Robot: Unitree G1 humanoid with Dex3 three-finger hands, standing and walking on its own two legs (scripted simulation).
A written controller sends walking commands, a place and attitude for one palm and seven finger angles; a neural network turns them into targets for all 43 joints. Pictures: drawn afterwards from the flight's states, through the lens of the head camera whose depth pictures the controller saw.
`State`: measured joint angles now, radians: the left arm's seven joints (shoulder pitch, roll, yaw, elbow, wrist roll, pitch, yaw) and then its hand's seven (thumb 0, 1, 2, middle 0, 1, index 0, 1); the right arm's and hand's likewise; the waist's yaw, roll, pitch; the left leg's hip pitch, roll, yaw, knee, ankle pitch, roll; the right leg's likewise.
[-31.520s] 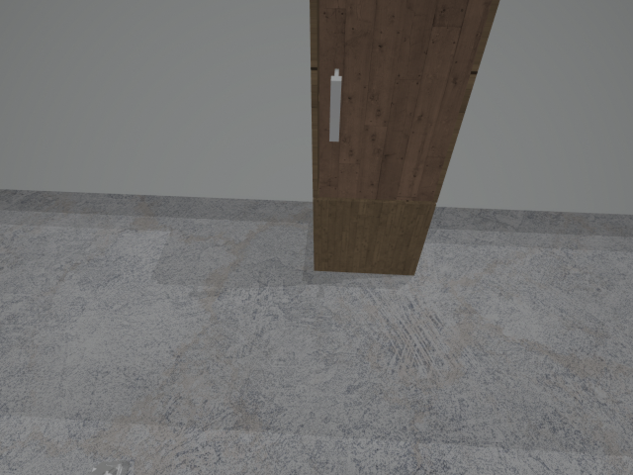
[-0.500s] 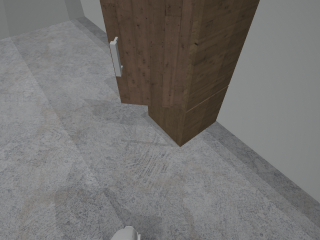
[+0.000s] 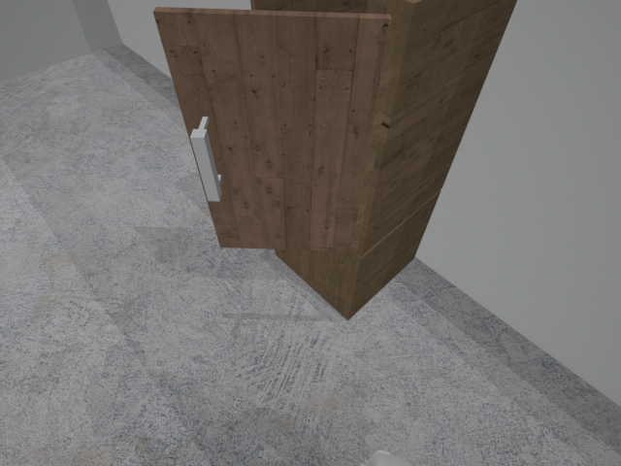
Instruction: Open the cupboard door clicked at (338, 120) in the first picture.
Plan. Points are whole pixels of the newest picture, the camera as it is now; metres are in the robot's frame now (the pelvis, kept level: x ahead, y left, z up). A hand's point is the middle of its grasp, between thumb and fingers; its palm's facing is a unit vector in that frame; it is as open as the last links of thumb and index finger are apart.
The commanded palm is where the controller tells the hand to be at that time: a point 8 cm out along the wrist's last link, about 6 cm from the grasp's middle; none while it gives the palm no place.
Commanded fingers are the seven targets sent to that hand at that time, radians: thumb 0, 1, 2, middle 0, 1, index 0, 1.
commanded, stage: come to a stop and stand still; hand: left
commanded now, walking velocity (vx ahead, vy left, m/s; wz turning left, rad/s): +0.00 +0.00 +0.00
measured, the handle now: (209, 160) +0.65 +0.23 -0.02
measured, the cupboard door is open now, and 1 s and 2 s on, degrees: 45 45 45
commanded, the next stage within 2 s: look again from close up in 1.06 s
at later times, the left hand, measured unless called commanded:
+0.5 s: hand out of the picture +0.11 +0.20 -0.18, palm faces +0.06 -0.98 -0.21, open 7.3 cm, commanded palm none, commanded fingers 0.00 0.90 0.90 -0.20 -0.30 -0.20 -0.30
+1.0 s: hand out of the picture +0.04 +0.16 -0.17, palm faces -0.01 -0.98 -0.22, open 7.4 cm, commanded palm none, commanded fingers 0.00 0.90 0.90 -0.20 -0.30 -0.20 -0.30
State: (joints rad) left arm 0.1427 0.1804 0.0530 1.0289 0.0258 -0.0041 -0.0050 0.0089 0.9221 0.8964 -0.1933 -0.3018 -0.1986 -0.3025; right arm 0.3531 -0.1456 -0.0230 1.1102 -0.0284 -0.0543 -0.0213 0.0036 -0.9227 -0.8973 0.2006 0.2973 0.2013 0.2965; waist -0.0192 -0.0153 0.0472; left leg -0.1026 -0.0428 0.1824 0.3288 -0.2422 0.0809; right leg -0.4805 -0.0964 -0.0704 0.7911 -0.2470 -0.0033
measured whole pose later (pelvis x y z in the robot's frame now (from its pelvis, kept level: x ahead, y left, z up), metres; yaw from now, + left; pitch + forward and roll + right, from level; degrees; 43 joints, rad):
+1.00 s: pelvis +0.03 -0.02 -0.01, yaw +0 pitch -1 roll +1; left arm 0.31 0.15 -0.02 1.03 0.02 -0.01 0.03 0.01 0.91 0.90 -0.20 -0.30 -0.20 -0.30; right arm 0.27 -0.19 -0.01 1.03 -0.02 0.01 0.00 0.01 -0.91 -0.90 0.20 0.30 0.20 0.30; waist -0.01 0.03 0.02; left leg -0.28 0.05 0.10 0.52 -0.23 -0.01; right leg -0.20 0.00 -0.04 0.55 -0.34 -0.02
